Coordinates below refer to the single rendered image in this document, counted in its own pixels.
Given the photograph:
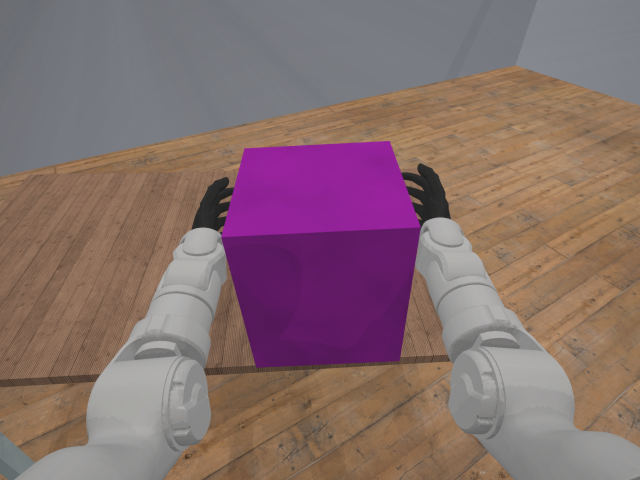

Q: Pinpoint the left robot hand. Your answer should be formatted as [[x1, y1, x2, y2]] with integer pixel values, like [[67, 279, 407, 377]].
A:
[[191, 177, 234, 235]]

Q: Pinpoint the carton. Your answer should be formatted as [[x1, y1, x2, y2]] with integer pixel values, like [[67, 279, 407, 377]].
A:
[[221, 141, 421, 368]]

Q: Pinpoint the table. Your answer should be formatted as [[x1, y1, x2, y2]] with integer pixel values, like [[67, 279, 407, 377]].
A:
[[0, 168, 454, 480]]

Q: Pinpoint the right robot hand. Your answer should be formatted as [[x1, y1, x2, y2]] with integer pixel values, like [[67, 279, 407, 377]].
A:
[[401, 163, 451, 230]]

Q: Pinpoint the robot left upper arm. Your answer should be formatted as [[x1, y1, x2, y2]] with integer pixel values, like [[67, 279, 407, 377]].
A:
[[14, 356, 211, 480]]

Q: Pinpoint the robot right upper arm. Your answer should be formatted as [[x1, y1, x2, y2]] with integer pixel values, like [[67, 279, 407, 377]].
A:
[[448, 346, 640, 480]]

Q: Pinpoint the left robot forearm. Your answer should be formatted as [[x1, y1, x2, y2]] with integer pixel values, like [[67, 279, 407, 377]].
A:
[[86, 228, 227, 438]]

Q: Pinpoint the right robot forearm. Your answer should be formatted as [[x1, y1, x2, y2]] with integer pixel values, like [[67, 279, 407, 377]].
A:
[[415, 217, 575, 420]]

